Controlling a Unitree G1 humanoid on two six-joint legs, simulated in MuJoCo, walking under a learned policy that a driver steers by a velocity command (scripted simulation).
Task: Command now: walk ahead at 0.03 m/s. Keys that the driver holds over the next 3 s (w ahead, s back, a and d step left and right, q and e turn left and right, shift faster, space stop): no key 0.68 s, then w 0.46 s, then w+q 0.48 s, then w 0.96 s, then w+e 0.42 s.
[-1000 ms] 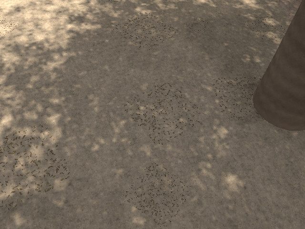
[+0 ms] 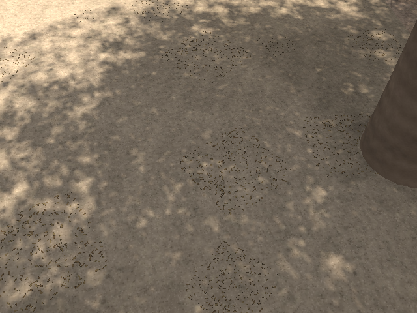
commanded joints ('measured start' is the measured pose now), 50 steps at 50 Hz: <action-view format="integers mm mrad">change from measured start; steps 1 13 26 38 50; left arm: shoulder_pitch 42 10 52 79 404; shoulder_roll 97 97 65 33 86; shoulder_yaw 22 18 3 -6 36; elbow -4 84 162 177 243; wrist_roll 3 8 10 0 -8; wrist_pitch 1 -13 -25 -39 -103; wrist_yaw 4 12 13 16 -23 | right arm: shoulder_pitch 17 -25 -8 89 7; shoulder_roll -137 -130 -118 -165 -38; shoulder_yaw -33 -31 -21 -39 -16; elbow -16 45 87 117 24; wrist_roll -1 -9 -9 10 8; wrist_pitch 7 25 28 33 -15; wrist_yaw -4 -19 -28 -36 -8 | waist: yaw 1 0 1 -27 133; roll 4 20 19 123 -239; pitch -76 -16 16 56 -39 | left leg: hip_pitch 98 50 3 -33 -458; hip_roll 100 78 76 169 37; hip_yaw -94 -81 -93 -252 19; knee -36 -89 -135 -257 348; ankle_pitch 613 339 150 -484 -182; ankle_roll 36 19 16 103 7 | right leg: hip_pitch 2 -29 -64 -227 259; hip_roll -16 -14 -7 59 -229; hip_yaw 9 -2 -16 -107 262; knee -24 -66 -81 108 -199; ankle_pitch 398 279 190 -164 -90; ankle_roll -25 -20 -16 -49 -157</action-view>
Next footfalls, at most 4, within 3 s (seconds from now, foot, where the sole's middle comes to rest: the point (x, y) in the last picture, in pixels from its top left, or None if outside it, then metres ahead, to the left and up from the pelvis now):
0.98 right None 0.03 -0.15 -0.77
1.46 left None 0.40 0.07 -0.77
1.96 right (233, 251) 0.72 -0.07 -0.77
2.52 left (148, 200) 0.93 0.25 -0.77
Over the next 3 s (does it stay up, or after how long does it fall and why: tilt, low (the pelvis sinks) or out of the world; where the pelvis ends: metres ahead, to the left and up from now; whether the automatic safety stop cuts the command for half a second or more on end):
stays up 1.05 0.17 0.00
